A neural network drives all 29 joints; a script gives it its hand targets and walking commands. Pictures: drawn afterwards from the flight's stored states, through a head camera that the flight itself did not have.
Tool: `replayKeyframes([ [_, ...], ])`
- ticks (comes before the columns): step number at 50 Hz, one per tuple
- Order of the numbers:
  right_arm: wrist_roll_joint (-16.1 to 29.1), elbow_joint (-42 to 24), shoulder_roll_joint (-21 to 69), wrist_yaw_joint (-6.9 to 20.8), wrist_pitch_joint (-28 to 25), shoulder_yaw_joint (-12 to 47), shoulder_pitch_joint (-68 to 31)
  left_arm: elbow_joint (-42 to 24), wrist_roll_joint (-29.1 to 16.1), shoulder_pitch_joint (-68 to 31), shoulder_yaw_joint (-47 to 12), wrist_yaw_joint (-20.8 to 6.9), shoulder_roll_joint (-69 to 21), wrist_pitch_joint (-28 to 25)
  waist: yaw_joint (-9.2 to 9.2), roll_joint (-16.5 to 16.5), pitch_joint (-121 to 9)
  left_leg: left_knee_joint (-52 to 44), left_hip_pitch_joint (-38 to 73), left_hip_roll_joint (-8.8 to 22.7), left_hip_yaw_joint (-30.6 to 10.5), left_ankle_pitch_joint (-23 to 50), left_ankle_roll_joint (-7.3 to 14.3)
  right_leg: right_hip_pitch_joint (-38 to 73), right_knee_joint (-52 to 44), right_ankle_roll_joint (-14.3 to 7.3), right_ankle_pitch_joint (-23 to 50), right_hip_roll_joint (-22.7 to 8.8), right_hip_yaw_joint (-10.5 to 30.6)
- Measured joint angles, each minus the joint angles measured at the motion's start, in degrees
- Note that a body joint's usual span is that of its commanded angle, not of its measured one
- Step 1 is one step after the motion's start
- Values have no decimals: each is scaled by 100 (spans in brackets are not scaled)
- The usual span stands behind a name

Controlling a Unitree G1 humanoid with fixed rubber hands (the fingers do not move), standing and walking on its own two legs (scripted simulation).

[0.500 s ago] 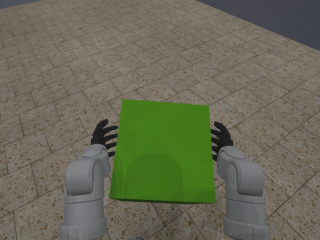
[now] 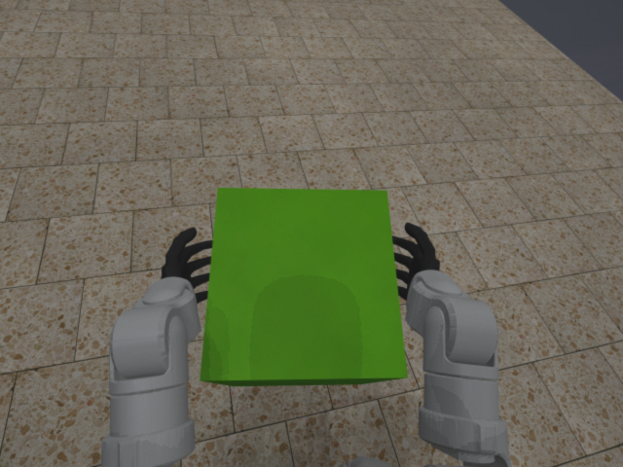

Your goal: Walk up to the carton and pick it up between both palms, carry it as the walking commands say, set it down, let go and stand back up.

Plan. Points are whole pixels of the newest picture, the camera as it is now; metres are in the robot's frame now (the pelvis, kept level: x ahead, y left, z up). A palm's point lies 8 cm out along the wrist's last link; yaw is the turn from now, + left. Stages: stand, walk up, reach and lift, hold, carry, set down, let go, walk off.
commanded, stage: carry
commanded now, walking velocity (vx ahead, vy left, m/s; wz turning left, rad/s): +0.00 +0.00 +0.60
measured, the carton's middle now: (300, 301) +0.33 +0.00 +0.00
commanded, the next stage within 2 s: none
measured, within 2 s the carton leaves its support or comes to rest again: neither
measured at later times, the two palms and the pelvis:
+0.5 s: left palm (45, 374) +0.20 +0.24 +0.11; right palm (362, 320) +0.25 -0.05 +0.12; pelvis -0.08 +0.03 +0.02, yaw +15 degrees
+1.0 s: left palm out of the picture +0.03 +0.33 +0.09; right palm (229, 409) +0.17 +0.08 +0.09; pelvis -0.16 +0.04 +0.00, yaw +30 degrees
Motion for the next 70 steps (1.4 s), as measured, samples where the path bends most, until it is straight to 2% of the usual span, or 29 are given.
replayKeyframes([
  [2, -29, -16, 75, 68, -90, -129, 60, 20, -10, -57, -59, 64, 14, 8, 129, 179, 156, -104, -91, 66, -237, 182, 59, -260, 572, 53, -241, 299, 238],
  [4, -2, -84, 98, 109, -168, -234, 46, 14, -25, -174, -91, 110, 12, -16, 262, 412, 292, -296, -145, 92, -399, 408, 95, -514, 971, 86, -135, 450, 375],
  [8, 56, -698, 92, 187, -314, -295, 132, -317, -94, -273, -139, 144, -138, -261, 471, 817, 417, -558, -207, -20, -573, 733, 189, -730, 1198, 193, 355, 536, 677],
  [10, 61, -907, 71, 236, -352, -306, 177, -400, -126, -338, -108, 157, -229, -342, 504, 859, 309, -616, -252, -158, -636, 826, 244, -693, 1218, 242, 505, 573, 829],
  [15, -91, -910, 2, 296, -308, -142, 382, -353, -124, -294, -190, 173, -194, -285, 425, 581, -231, -832, -283, -409, -768, 1040, 272, -330, 1031, 292, 516, 804, 887],
  [17, -120, -729, -20, 275, -188, -132, 444, -114, -110, -252, -251, 170, -126, -198, 319, 471, -466, -977, -278, -442, -872, 1160, 253, -161, 798, 259, 409, 942, 859],
  [20, -116, -556, -70, 253, -12, -177, 537, 201, -65, -194, -378, 172, -84, -104, 112, 513, -639, -1272, -235, -441, -1167, 1432, 215, 101, 208, 147, 268, 1153, 861],
  [23, -58, -425, -136, 253, 77, -263, 423, 351, 0, -290, -424, 194, -75, -41, 32, 665, -534, -1614, -161, -440, -1376, 1760, 74, 255, -401, 34, 296, 1167, 882],
  [28, 22, -300, -340, 273, 144, -218, 57, 338, 40, -478, -325, 243, -113, -67, 115, 1042, -350, -2217, -135, -610, -1550, 2239, -568, 933, -2363, -178, 201, 1084, 489],
  [30, 15, -326, -450, 274, 164, -96, 34, 281, 21, -365, -253, 242, -217, -180, 173, 1326, -291, -2121, -210, -693, -1588, 1926, -711, 1164, -2952, -367, 744, 1075, 361],
  [31, 15, -356, -471, 286, 173, -61, 114, 252, 36, -295, -240, 248, -279, -197, 196, 1363, -263, -1650, -363, -776, -1465, 1191, -802, 1205, -3024, -377, 1027, 974, 319],
  [33, 45, -396, -346, 261, 168, 33, 363, 58, 45, -83, -106, 238, -358, -100, 266, 1013, -263, -30, -759, -829, -841, 75, -890, 1199, -2966, -389, 1700, 583, 339],
  [34, 32, -373, -242, 214, 152, 87, 436, -49, 16, 21, -35, 212, -329, -32, 264, 812, -243, 588, -817, -689, -653, -104, -917, 1205, -2847, -367, 1904, 418, 327],
  [36, -10, -301, -114, 122, 156, 92, 482, -47, -47, 117, 35, 164, -286, 29, 122, 574, -277, 1126, -759, -278, -567, -154, -906, 1292, -2617, -277, 1691, 215, 130],
  [39, -4, -432, -202, 72, 240, 65, 382, 22, -70, 63, -49, 150, -291, -40, -63, 362, -424, 1285, -670, 196, -646, -204, -796, 1287, -2298, -235, 1368, -31, -303],
  [41, 19, -469, -309, 59, 313, 103, 147, -32, -47, 41, -61, 132, -296, -110, -17, 233, -524, 1174, -520, 409, -489, -356, -800, 1091, -2103, -199, 1319, -159, -327],
  [44, 42, -249, -396, 106, 371, 117, -300, -148, 27, 47, -81, 149, -247, -85, -37, 255, -620, 257, 62, 467, -223, -49, -761, 781, -1814, -82, 1283, -285, -239],
  [45, 35, -133, -402, 141, 384, 61, -406, -118, 75, 17, -123, 178, -223, -23, -86, 378, -665, -154, 289, 463, -225, 125, -711, 700, -1667, -19, 1235, -301, -281],
  [46, 24, 11, -329, 169, 333, -22, -420, -51, 94, -25, -174, 194, -118, 54, -136, 337, -683, -222, 280, 366, -223, -14, -613, 589, -1478, 31, 1137, -396, -222],
  [48, -43, 340, -107, 162, 188, -118, -252, 136, 59, -67, -183, 183, 92, 252, -105, 298, -635, -103, 196, 277, -269, -80, -481, 370, -922, 92, 337, -205, 208],
  [49, -89, 496, -13, 145, 154, -110, -119, 249, 53, -94, -135, 181, 154, 346, -21, 293, -578, -141, 235, 289, -272, -36, -452, 276, -642, 103, 80, -47, 340],
  [51, -116, 666, 104, 127, 136, -59, 152, 343, 35, -153, -20, 145, 198, 432, 141, 332, -432, -238, 293, 361, -295, 81, -423, 158, -387, 125, -97, 259, 360],
  [53, -59, 616, 41, 117, 160, 41, 286, 393, 38, -347, 38, 158, 154, 392, 276, 366, -226, -296, 269, 371, -340, 190, -422, 47, -330, 102, -54, 482, 324],
  [56, -80, 98, 15, 134, 92, -30, 274, 350, -36, -717, 82, 157, 51, 165, 449, 412, 41, -310, 98, 260, -354, 330, -415, -73, -546, -29, 236, 682, 361],
  [60, -118, -609, -14, 87, 37, -128, 91, 61, -182, -751, 127, 78, -125, -266, 540, 632, 15, -175, -176, 111, -202, 355, -389, 237, -1499, -313, 1039, 835, 389],
  [62, -119, -733, -91, 74, 84, -145, 49, 55, -170, -552, 154, 57, -304, -444, 434, 1022, -46, -105, -159, 225, -245, 315, -367, 385, -1761, -677, 1415, 971, 311],
  [63, -126, -752, -113, 73, 123, -118, 97, 65, -140, -431, 156, 48, -366, -452, 343, 1067, -135, -31, -153, 216, -232, 81, -388, 422, -1820, -776, 1434, 953, 300],
  [66, -130, -544, -161, 47, 274, 2, 273, 230, -62, -122, 102, 21, -372, -351, 101, 776, -388, 74, 67, 170, -100, -435, -418, 569, -1980, -855, 1413, 775, 385],
  [70, -87, -79, -264, 20, 365, 160, 142, 336, 44, -32, 103, 15, -266, -155, -195, 532, -601, -290, 554, 438, -297, 353, -454, 706, -2196, -857, 1531, 840, 348],
])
